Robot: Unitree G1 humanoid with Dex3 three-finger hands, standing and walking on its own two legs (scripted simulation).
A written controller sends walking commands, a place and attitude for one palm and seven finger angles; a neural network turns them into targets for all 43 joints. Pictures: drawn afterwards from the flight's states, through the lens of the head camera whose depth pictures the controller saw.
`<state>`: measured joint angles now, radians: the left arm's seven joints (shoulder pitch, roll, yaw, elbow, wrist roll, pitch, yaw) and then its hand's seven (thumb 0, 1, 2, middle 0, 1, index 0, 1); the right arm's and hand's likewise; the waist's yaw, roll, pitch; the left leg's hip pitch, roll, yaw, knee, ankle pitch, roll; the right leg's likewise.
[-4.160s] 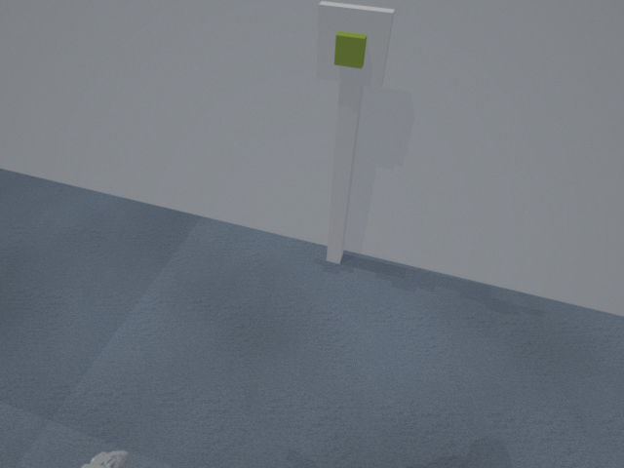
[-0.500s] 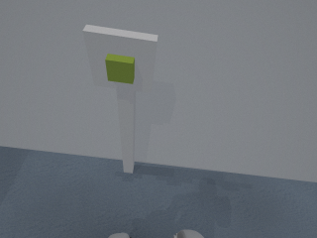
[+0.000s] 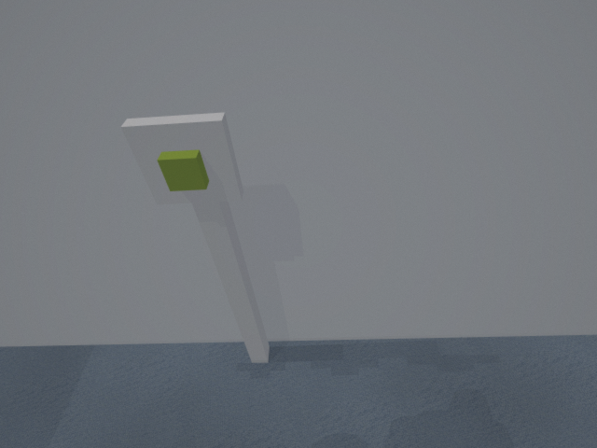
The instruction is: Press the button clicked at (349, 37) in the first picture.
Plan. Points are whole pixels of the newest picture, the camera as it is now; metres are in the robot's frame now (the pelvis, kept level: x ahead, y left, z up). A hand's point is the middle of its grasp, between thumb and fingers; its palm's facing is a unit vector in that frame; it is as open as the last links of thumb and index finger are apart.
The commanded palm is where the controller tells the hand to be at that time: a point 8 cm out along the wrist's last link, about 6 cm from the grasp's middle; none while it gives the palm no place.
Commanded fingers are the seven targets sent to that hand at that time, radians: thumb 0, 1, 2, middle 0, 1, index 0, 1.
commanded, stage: come to a stop and stand still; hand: left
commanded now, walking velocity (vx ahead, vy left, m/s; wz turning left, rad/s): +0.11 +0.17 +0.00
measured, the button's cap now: (184, 169) +0.57 +0.24 +0.10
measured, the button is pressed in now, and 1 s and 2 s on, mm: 0 0 0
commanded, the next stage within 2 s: look again from close up in 1.66 s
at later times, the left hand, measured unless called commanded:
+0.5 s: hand out of the picture -0.06 +0.19 -0.20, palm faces +0.15 -0.98 -0.14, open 7.4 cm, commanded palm none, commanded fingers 0.00 0.90 0.90 -0.20 -0.30 -0.20 -0.30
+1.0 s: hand out of the picture +0.02 +0.24 -0.18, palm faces +0.03 -0.98 -0.21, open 7.4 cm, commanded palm none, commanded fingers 0.00 0.90 0.90 -0.20 -0.30 -0.20 -0.30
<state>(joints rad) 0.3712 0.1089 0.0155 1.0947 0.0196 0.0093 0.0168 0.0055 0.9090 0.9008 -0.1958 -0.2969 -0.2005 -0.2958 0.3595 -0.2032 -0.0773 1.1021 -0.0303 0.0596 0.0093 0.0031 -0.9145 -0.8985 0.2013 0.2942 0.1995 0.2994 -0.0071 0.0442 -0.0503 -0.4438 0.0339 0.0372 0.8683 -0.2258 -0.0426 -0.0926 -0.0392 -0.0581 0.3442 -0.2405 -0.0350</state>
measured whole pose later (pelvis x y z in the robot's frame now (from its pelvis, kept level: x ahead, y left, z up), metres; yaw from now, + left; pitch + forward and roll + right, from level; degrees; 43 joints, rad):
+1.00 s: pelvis +0.00 +0.06 -0.01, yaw +1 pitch -2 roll +1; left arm 0.23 0.18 0.01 1.13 0.01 0.01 0.03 0.00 0.91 0.90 -0.19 -0.30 -0.20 -0.30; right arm 0.30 -0.15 0.00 1.17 -0.01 0.00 -0.03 0.00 -0.92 -0.90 0.20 0.29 0.20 0.30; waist -0.01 -0.01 0.04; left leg -0.15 0.01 0.12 0.39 -0.21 0.02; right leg -0.09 -0.09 -0.06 0.40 -0.27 0.05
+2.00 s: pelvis -0.01 +0.04 -0.02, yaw +2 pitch -1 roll -1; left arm 0.28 0.15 0.00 1.08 0.02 -0.01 0.03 0.01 0.91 0.90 -0.20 -0.30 -0.20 -0.30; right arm 0.32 -0.16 0.00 1.07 -0.02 0.00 -0.02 0.01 -0.92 -0.90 0.20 0.29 0.20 0.30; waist -0.02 0.03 0.01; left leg -0.27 0.05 0.05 0.57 -0.28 -0.01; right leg -0.19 -0.04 -0.09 0.54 -0.33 0.01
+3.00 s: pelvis +0.09 +0.02 -0.03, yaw +4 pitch +0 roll +1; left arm 0.19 0.16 0.03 1.02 0.02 -0.05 0.02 0.01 0.91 0.90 -0.19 -0.30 -0.20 -0.30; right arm 0.35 -0.14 -0.02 1.13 0.00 0.00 -0.04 0.00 -0.91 -0.90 0.20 0.29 0.20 0.30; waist -0.02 0.04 0.07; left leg -0.21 0.05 0.02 0.75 -0.54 -0.02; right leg -0.34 -0.05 -0.13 0.69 -0.34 -0.04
